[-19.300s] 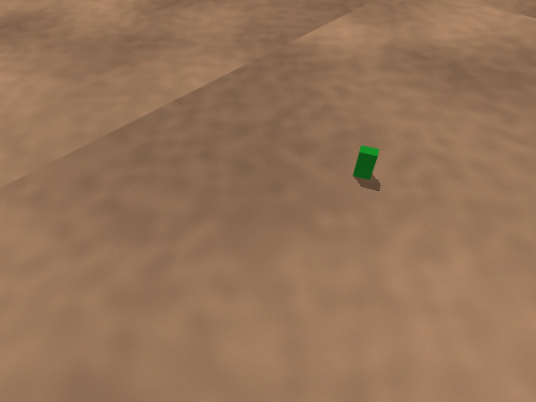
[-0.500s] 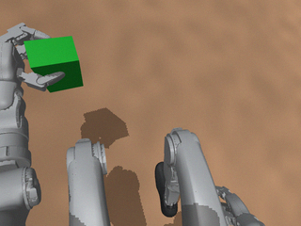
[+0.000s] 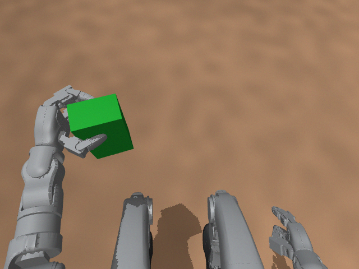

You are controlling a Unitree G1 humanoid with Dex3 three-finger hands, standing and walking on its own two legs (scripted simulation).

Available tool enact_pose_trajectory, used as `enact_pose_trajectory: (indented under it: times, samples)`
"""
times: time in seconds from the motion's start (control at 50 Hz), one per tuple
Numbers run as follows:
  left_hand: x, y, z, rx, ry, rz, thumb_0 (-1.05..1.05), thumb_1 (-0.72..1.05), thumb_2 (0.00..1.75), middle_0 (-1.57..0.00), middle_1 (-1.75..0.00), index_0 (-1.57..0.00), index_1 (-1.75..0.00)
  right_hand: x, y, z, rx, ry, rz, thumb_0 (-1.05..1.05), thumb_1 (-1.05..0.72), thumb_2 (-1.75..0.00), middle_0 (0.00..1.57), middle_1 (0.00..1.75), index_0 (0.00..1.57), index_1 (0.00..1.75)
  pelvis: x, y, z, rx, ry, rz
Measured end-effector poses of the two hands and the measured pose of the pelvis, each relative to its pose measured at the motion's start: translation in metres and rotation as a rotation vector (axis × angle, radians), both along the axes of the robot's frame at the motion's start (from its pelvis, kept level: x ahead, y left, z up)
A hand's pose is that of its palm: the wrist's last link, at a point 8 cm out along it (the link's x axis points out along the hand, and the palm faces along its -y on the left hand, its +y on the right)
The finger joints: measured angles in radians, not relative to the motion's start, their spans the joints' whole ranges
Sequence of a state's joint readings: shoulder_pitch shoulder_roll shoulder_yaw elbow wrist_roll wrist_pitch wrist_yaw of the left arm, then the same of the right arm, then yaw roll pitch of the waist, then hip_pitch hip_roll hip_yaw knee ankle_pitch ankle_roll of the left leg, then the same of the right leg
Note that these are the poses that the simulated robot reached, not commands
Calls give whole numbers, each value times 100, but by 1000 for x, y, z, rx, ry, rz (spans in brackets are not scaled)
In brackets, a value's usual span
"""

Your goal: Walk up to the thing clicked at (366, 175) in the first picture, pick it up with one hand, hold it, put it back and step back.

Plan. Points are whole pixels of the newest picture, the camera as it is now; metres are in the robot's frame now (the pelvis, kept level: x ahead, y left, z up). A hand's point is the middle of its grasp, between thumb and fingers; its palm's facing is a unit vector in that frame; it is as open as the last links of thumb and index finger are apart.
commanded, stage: hold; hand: left
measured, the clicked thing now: (105, 130) +0.41 +0.18 -0.02
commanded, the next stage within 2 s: none
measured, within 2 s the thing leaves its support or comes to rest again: neither
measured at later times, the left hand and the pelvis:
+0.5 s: hand (62, 93) +0.39 +0.20 +0.16, palm faces +0.02 -1.00 -0.02, open 9.8 cm; pelvis +0.03 +0.00 +0.12, yaw +2 degrees
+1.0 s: hand (49, 56) +0.40 +0.19 +0.22, palm faces +0.00 -1.00 -0.01, open 9.8 cm; pelvis +0.06 +0.00 +0.17, yaw +2 degrees
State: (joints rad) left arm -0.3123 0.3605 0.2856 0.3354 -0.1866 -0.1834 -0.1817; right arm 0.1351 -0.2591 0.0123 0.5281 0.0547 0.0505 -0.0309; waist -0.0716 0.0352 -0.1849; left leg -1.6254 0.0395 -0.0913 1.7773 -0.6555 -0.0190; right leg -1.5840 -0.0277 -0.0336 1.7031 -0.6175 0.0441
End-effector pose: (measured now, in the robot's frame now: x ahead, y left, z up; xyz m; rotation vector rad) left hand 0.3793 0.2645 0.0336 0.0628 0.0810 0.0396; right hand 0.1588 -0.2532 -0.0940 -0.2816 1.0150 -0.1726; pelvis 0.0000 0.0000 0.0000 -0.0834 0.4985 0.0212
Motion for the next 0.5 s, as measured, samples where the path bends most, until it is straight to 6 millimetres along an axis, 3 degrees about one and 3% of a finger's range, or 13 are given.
enact_pose_trajectory:
  times: [0.12, 0.26, 0.5]
  samples:
    - [-18, -3, 41, -2, 10, -5, -3, -51, 116, -77, -108, -81, -111, 7, 2, 41, 7, -57, 4, 0, -93, -90, 20, 30, 20, 30, 5, -2, 37, 10, -51, 7]
    - [-19, -7, 82, -21, -9, -5, -3, -51, 116, -78, -108, -82, -111, 12, 3, 80, 7, -95, 12, 1, -92, -90, 21, 30, 20, 30, 13, -3, 74, 21, -108, 13]
    - [-14, -12, 127, -44, -17, -22, -3, -49, 113, -78, -106, -82, -108, 12, 1, 126, -1, -85, 16, 1, -91, -89, 20, 29, 20, 30, 28, -2, 120, 32, -177, 14]
